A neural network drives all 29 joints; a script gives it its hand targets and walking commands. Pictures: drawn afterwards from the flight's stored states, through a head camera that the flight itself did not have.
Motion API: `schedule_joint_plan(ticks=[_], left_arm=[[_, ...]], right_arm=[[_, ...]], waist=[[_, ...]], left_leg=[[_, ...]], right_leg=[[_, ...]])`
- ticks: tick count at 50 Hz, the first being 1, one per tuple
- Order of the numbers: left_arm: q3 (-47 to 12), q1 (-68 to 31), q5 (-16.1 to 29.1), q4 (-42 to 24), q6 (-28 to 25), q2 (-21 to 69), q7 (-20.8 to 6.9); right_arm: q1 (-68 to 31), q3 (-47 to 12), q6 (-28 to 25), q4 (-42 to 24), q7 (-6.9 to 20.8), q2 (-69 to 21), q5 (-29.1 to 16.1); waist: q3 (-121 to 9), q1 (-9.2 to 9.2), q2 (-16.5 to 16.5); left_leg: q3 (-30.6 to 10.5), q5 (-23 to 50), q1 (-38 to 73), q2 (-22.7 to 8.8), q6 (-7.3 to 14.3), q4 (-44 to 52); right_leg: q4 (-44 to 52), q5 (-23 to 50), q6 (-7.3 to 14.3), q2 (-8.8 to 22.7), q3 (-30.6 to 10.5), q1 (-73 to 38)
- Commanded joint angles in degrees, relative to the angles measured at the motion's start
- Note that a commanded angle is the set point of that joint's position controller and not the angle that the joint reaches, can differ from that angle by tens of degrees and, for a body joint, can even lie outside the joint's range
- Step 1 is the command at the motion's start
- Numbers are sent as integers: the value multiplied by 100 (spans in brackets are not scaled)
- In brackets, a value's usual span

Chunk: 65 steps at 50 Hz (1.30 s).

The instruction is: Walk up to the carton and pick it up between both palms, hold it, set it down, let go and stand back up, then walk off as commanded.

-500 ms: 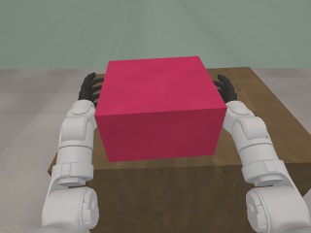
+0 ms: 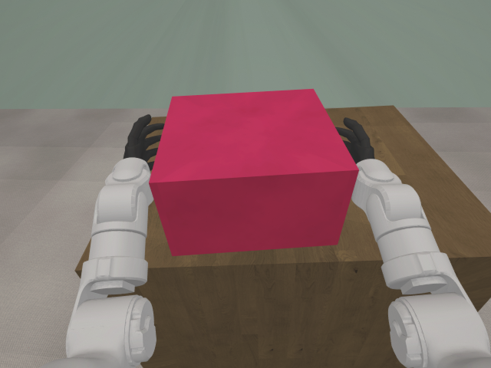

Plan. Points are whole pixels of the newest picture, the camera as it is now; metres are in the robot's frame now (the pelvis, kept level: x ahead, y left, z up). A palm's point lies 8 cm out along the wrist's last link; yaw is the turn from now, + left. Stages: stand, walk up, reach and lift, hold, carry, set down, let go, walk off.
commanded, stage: hold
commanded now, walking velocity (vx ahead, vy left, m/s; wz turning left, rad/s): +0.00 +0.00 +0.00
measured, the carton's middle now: (248, 165) +0.40 +0.02 +0.18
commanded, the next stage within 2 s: none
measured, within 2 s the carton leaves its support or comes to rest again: neither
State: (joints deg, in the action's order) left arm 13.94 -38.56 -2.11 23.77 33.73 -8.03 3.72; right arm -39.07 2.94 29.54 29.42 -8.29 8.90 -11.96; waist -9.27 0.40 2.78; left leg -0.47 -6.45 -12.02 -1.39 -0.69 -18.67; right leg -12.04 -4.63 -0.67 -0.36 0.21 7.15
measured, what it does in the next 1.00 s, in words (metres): stands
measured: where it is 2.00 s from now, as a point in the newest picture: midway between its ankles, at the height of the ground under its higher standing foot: outside the picture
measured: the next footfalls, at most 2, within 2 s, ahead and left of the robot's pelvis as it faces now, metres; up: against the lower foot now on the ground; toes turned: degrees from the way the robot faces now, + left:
none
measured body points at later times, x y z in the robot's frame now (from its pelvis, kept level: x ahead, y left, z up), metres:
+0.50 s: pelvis +0.00 +0.00 +0.00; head -0.06 -0.01 +0.45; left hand +0.38 +0.20 +0.21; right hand +0.39 -0.16 +0.19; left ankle +0.04 +0.12 -0.75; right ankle +0.02 -0.13 -0.75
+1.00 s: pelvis +0.00 +0.00 +0.00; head -0.06 -0.01 +0.45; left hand +0.38 +0.20 +0.21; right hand +0.39 -0.16 +0.19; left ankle +0.04 +0.12 -0.75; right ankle +0.02 -0.13 -0.75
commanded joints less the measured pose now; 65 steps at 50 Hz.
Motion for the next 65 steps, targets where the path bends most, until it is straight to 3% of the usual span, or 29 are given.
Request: schedule_joint_plan(ticks=[1,65], left_arm=[[-2544,-3601,697,-1932,-323,4299,-1281],[-2546,-3661,698,-1949,-326,4262,-1277]], right_arm=[[-4208,-1902,-571,-2221,676,-3700,-659],[-4222,-1904,-594,-2191,683,-3694,-648]], waist=[[-2283,-819,-387],[-2276,-816,-384]], left_leg=[[-142,554,1024,441,-42,350],[-143,527,1031,431,-40,355]], right_leg=[[-51,922,-47,-241,-80,-1076],[-54,879,-49,-241,-56,-1046]])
